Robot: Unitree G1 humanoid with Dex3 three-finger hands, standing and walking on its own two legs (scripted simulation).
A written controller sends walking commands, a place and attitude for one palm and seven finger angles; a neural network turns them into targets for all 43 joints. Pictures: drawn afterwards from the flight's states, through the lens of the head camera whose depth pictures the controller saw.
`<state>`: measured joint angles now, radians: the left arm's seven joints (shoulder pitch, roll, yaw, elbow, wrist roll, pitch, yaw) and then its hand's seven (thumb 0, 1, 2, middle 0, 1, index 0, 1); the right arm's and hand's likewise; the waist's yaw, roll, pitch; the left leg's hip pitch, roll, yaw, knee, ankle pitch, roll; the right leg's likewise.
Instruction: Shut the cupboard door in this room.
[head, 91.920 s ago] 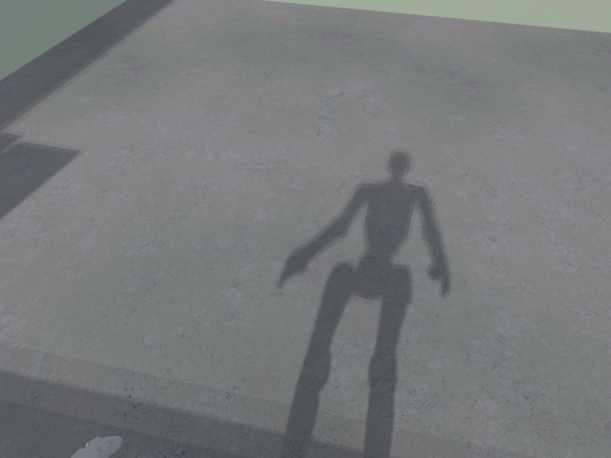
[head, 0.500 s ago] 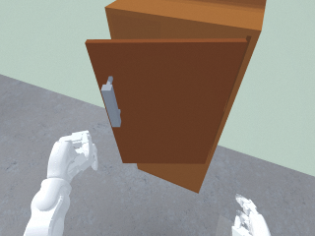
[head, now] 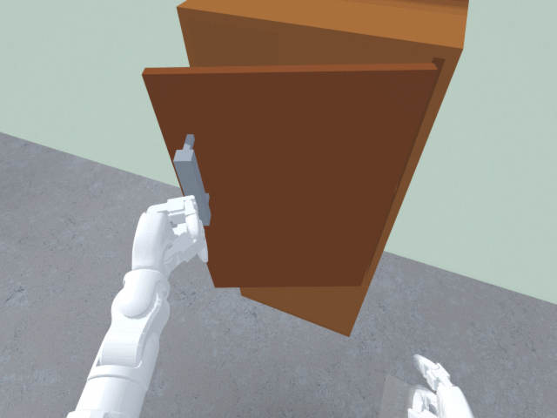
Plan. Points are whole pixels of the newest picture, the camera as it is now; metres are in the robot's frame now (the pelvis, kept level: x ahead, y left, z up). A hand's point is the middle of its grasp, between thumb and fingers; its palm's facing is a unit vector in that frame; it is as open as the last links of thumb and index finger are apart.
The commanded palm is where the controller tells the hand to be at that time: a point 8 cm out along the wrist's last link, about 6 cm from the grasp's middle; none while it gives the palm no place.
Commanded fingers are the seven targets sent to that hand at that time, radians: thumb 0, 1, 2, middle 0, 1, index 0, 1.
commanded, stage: bring the fist close to the handle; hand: left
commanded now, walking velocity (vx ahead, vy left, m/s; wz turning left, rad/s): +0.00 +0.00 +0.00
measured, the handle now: (196, 181) +0.45 +0.16 +0.09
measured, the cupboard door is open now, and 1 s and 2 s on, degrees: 22 19 0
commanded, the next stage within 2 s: push the door shut along its arc in 0.54 s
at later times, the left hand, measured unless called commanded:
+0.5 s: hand (209, 226) +0.36 +0.12 +0.09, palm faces +0.05 -1.00 -0.02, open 3.1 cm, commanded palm +0.33 +0.17 +0.09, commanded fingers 0.00 0.90 0.90 -1.30 -1.50 -1.30 -1.50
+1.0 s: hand (211, 205) +0.39 +0.13 +0.10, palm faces -0.02 -1.00 -0.03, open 3.1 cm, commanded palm +0.38 +0.17 +0.09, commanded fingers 0.00 0.90 0.90 -1.30 -1.50 -1.30 -1.50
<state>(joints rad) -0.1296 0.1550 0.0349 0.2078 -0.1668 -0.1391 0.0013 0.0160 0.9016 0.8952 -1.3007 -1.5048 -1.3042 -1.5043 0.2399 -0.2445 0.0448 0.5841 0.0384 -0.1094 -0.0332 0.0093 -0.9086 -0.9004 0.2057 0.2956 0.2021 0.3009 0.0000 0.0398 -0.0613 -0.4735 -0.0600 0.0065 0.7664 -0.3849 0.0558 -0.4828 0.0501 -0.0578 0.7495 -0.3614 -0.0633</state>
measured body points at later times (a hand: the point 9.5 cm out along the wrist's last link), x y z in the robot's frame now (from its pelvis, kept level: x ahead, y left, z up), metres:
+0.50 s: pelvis +0.00 +0.00 +0.00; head +0.02 -0.02 +0.45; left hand +0.35 +0.18 +0.10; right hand +0.13 -0.25 -0.11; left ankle +0.00 +0.08 -0.71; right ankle +0.01 -0.08 -0.71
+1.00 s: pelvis -0.01 +0.00 +0.00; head +0.03 -0.01 +0.45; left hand +0.39 +0.18 +0.10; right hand +0.12 -0.25 -0.11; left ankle +0.00 +0.08 -0.71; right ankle +0.01 -0.08 -0.71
